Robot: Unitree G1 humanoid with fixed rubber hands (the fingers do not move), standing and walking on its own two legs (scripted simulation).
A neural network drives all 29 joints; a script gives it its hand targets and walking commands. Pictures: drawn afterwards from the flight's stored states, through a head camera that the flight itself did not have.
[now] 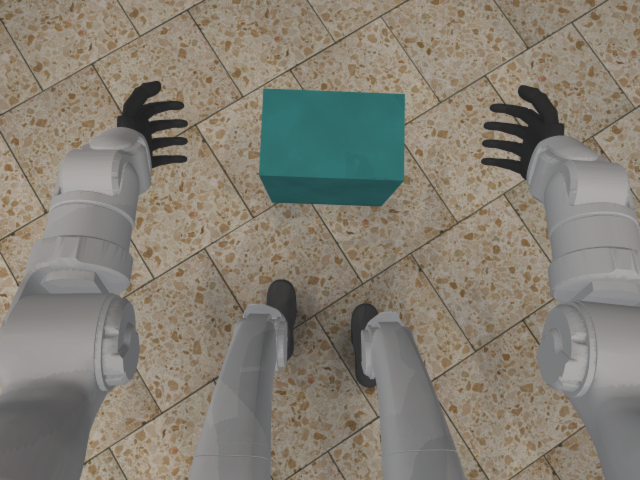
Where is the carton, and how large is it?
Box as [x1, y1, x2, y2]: [259, 88, 404, 205]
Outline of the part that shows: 263,88 259,175 272,202 381,205 402,182 404,94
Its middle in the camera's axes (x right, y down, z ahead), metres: +0.03 -0.21 +0.92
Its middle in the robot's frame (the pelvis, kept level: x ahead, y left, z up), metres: +0.62 -0.03 -0.54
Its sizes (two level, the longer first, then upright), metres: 0.290 0.182 0.258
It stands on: the floor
